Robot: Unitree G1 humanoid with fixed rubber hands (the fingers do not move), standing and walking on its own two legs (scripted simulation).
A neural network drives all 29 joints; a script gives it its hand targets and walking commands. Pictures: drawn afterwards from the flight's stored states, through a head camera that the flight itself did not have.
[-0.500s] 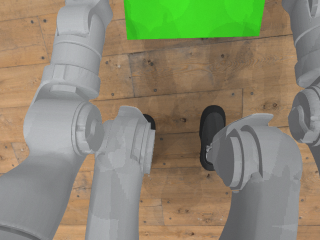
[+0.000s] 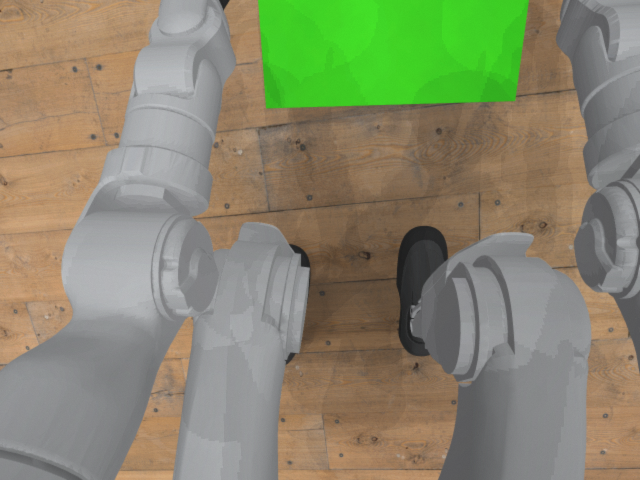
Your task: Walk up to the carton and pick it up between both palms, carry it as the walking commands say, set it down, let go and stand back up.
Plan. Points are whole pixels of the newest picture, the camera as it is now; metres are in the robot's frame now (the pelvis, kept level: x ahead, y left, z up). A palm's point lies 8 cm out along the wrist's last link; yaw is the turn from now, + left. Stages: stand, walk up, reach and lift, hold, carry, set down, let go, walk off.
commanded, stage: set down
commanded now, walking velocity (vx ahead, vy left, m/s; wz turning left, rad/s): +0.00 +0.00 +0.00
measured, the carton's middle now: out of the picture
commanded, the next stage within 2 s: none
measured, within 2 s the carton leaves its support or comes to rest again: rests again in 0.42 s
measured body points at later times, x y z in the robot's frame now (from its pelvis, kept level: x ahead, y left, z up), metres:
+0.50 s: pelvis +0.01 +0.00 +0.00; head +0.37 -0.04 +0.24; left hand +0.55 +0.13 -0.18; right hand +0.56 -0.21 -0.19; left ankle +0.11 +0.11 -0.32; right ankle +0.13 -0.11 -0.32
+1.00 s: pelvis +0.01 +0.00 -0.01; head +0.38 -0.04 +0.23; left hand +0.56 +0.14 -0.19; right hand +0.56 -0.21 -0.20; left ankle +0.11 +0.11 -0.32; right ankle +0.13 -0.11 -0.32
